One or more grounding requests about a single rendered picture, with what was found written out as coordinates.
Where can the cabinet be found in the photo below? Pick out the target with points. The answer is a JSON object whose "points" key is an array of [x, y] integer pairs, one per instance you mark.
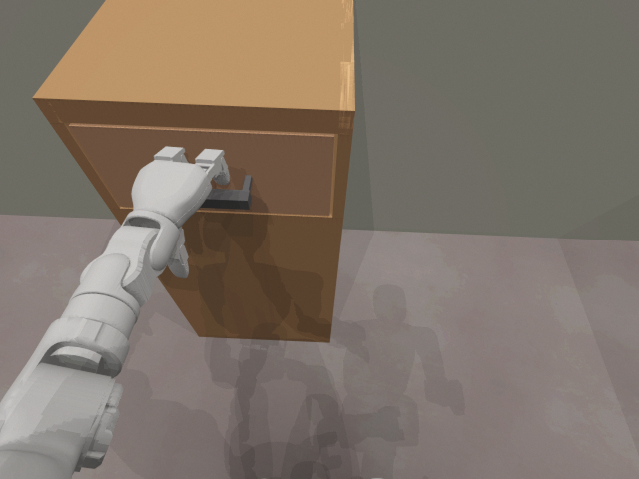
{"points": [[261, 65]]}

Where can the left robot hand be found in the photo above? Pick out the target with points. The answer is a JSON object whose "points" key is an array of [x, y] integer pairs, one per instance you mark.
{"points": [[174, 188]]}

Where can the drawer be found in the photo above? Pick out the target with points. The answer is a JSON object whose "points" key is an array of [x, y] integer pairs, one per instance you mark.
{"points": [[291, 171]]}

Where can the left robot upper arm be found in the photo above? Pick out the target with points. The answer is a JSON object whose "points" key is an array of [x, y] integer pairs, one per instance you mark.
{"points": [[63, 419]]}

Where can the handle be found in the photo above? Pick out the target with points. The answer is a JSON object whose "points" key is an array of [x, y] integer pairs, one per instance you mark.
{"points": [[230, 199]]}

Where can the left robot forearm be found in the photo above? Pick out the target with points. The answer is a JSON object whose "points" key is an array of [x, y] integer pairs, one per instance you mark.
{"points": [[92, 333]]}

